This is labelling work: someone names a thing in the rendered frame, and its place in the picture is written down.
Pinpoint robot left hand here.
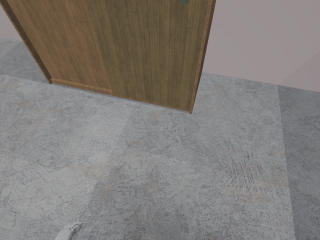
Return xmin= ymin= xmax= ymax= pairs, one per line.
xmin=55 ymin=222 xmax=83 ymax=240

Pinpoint wardrobe door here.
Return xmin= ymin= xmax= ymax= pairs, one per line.
xmin=86 ymin=0 xmax=208 ymax=110
xmin=7 ymin=0 xmax=111 ymax=90

